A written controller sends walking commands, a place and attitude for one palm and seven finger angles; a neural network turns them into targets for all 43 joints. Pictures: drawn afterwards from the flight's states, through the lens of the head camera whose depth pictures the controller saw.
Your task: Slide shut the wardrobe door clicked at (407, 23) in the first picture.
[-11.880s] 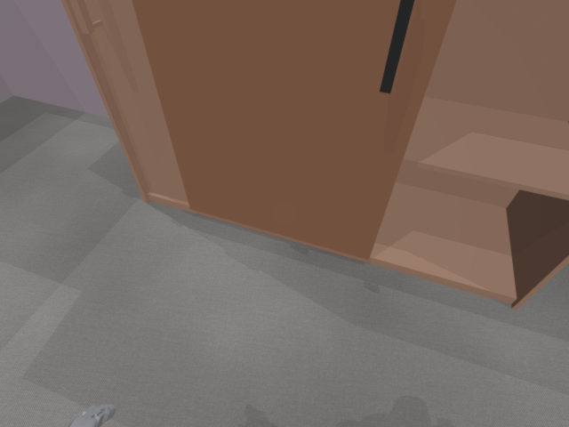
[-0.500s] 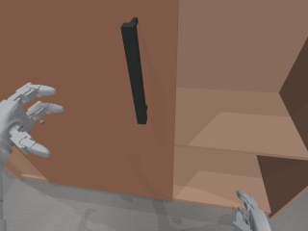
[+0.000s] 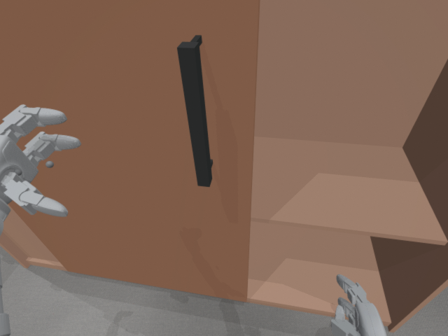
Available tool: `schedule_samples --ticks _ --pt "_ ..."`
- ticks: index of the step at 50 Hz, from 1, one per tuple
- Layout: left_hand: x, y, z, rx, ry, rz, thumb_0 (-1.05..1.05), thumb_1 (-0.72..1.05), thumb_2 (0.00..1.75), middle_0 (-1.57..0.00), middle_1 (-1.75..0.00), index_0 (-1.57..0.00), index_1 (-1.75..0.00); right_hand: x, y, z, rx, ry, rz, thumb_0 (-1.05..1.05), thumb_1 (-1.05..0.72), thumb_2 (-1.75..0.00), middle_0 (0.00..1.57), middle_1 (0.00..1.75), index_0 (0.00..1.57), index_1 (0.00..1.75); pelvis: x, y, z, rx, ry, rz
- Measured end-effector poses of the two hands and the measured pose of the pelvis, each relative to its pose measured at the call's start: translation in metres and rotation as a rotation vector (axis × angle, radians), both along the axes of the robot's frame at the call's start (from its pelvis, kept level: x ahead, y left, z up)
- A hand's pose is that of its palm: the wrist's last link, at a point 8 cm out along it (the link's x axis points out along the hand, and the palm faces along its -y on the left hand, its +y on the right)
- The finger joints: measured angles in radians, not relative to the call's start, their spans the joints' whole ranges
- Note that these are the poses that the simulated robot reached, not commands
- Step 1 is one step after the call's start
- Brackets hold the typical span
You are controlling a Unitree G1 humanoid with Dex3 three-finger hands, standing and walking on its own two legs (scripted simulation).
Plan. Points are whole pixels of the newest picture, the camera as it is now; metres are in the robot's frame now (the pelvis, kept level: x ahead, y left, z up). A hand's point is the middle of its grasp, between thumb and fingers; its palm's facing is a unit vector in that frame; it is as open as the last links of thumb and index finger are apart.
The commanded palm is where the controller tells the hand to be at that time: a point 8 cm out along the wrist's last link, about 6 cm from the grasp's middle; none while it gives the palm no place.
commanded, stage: move the hooked fingers beside the handle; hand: left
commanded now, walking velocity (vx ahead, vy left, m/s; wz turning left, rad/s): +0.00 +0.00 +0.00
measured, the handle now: (201, 119) +0.45 +0.09 +0.20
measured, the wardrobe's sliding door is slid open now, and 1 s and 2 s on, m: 0.57 0.57 0.57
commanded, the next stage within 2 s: none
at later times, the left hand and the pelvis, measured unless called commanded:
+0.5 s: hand (114, 155) +0.33 +0.22 +0.20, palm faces -0.04 -1.00 -0.09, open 14.0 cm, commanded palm +0.31 +0.26 +0.21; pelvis +0.00 +0.01 +0.00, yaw +0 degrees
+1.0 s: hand (139, 132) +0.37 +0.18 +0.22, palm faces -0.05 -1.00 -0.04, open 14.0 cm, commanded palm +0.35 +0.23 +0.20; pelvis +0.01 +0.00 +0.00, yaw -1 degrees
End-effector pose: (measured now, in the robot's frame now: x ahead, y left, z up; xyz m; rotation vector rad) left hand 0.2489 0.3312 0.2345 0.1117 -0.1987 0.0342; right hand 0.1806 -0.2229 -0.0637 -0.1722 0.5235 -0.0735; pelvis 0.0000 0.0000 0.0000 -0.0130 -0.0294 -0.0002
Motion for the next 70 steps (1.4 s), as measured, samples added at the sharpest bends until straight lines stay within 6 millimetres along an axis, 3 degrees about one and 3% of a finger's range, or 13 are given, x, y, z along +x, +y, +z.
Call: schedule_samples --ticks 3,7,12,16,24,28,32,40,46,51,57,65,70 --pt "0.007 0.003 -0.011 -0.021 0.079 0.021 -0.01 -0.51 0.3 -0.31 -1.2 -0.3 -1.2 -0.001 0.0 -0.003 0.0 0.013 0.005 0.01 -0.91 -0.9 0.2 0.3 0.2 0.3 -0.003 0.001 0.0 0.0 0.0 0.007" --pt "0.017 -0.02 -0.024 0.009 0.146 -0.035 -0.01 -0.51 0.3 -0.3 -1.2 -0.29 -1.2 -0.002 0.0 -0.007 -0.003 0.026 0.005 0.01 -0.91 -0.9 0.2 0.3 0.2 0.3 -0.006 0.005 0.0 0.002 0.005 0.012" --pt "0.03 -0.049 -0.012 -0.001 0.026 -0.116 -0.02 -0.51 0.3 -0.3 -1.2 -0.3 -1.2 -0.005 0.004 -0.006 -0.003 0.025 -0.007 0.01 -0.91 -0.9 0.2 0.3 0.2 0.3 -0.004 0.006 0.001 0.005 0.005 0.001" --pt "0.044 -0.045 -0.004 -0.028 0.014 -0.07 -0.02 -0.51 0.3 -0.31 -1.2 -0.3 -1.2 -0.007 0.006 -0.006 0.013 0.03 -0.022 0.01 -0.91 -0.9 0.2 0.3 0.2 0.3 -0.002 0.005 0.001 0.007 0.005 -0.005" --pt "0.064 -0.055 -0.03 -0.022 0.169 -0.052 -0.02 -0.5 0.3 -0.3 -1.2 -0.3 -1.2 -0.015 -0.001 -0.017 0.009 0.096 -0.038 0.01 -0.91 -0.9 0.2 0.3 0.2 0.3 -0.003 0.006 0.001 0.009 0.021 -0.003" --pt "0.068 -0.073 -0.019 -0.032 0.065 -0.102 -0.02 -0.5 0.3 -0.3 -1.2 -0.3 -1.2 -0.015 -0.003 -0.017 -0.005 0.101 -0.042 0.01 -0.91 -0.9 0.2 0.3 0.2 0.3 0.002 0.006 0.001 0.01 0.019 -0.007" --pt "0.078 -0.074 -0.009 -0.057 0.029 -0.09 -0.02 -0.5 0.3 -0.31 -1.2 -0.3 -1.2 -0.012 -0.004 -0.014 -0.001 0.095 -0.053 0.01 -0.91 -0.9 0.2 0.3 0.2 0.3 0.005 0.004 0.001 0.011 0.017 -0.012" --pt "0.09 -0.074 -0.033 -0.041 0.179 -0.05 -0.02 -0.5 0.3 -0.3 -1.2 -0.3 -1.2 -0.01 -0.009 -0.015 0.003 0.107 -0.066 0.01 -0.91 -0.9 0.2 0.3 0.2 0.3 0.006 0.004 0.001 0.011 0.027 -0.01" --pt "0.092 -0.094 -0.013 -0.067 0.035 -0.108 -0.02 -0.5 0.3 -0.3 -1.2 -0.3 -1.2 -0.007 -0.006 -0.015 -0.007 0.109 -0.05 0.01 -0.91 -0.9 0.2 0.3 0.2 0.3 0.008 0.003 0.001 0.012 0.02 -0.008" --pt "0.107 -0.095 -0.018 -0.069 0.111 -0.081 -0.02 -0.51 0.3 -0.3 -1.2 -0.3 -1.2 -0.007 -0.004 -0.015 0.012 0.115 -0.058 0.01 -0.91 -0.9 0.2 0.3 0.2 0.3 0.007 0.002 0.001 0.011 0.022 -0.009" --pt "0.115 -0.108 -0.035 -0.062 0.181 -0.084 -0.02 -0.5 0.3 -0.3 -1.2 -0.3 -1.2 -0.016 -0.006 -0.02 0.012 0.146 -0.069 0.01 -0.91 -0.9 0.2 0.3 0.2 0.3 0.004 0.003 0.002 0.012 0.028 -0.012" --pt "0.126 -0.128 -0.007 -0.081 0.057 -0.113 -0.02 -0.51 0.3 -0.3 -1.2 -0.3 -1.2 -0.031 -0.008 -0.025 0.009 0.186 -0.08 0.01 -0.91 -0.9 0.2 0.3 0.2 0.3 0.006 0.002 0.002 0.012 0.023 -0.016" --pt "0.139 -0.126 -0.03 -0.087 0.199 -0.08 -0.01 -0.5 0.3 -0.3 -1.2 -0.3 -1.2 -0.043 -0.014 -0.028 0.018 0.218 -0.117 0.01 -0.91 -0.9 0.2 0.3 0.2 0.3 0.003 0.001 0.003 0.013 0.034 -0.026"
